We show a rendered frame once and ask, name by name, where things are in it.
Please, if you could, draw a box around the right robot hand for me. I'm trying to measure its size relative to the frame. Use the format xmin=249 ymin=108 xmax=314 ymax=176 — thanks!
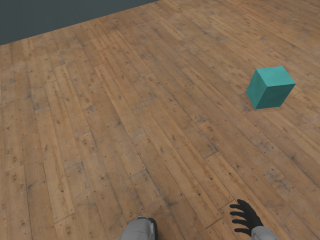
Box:
xmin=229 ymin=199 xmax=264 ymax=237

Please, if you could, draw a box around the robot left shin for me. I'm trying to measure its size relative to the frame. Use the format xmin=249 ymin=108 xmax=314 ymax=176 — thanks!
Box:
xmin=137 ymin=216 xmax=150 ymax=221

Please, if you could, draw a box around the carton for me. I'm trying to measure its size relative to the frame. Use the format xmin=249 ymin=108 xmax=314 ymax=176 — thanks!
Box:
xmin=246 ymin=66 xmax=296 ymax=110

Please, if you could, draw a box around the robot right forearm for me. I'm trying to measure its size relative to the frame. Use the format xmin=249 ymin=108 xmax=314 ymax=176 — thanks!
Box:
xmin=251 ymin=226 xmax=281 ymax=240

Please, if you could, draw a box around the robot left foot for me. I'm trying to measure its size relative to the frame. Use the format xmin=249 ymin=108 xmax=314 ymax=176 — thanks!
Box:
xmin=148 ymin=218 xmax=158 ymax=240

